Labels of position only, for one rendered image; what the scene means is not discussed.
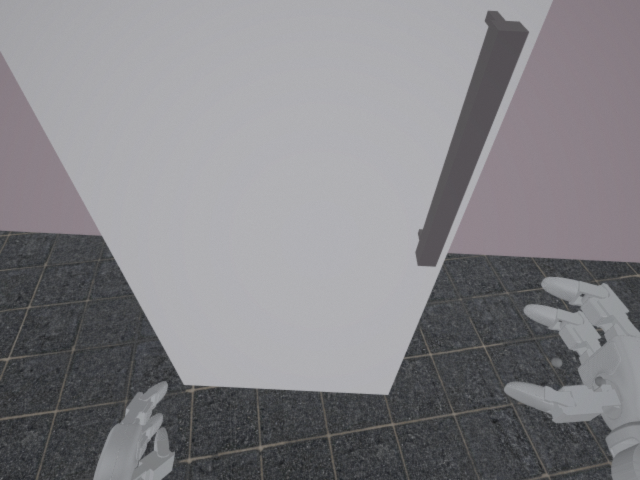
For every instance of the robot left hand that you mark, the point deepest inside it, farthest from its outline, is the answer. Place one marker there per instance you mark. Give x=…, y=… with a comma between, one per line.
x=127, y=442

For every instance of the fridge door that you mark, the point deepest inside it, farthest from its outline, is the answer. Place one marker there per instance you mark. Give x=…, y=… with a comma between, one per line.
x=260, y=169

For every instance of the robot right hand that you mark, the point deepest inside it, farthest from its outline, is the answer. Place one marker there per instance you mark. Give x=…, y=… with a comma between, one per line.
x=617, y=361

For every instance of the handle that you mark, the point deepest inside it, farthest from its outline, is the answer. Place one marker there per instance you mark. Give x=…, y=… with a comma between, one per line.
x=498, y=57

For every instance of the right robot forearm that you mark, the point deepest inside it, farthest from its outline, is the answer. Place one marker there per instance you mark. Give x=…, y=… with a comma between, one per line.
x=624, y=444

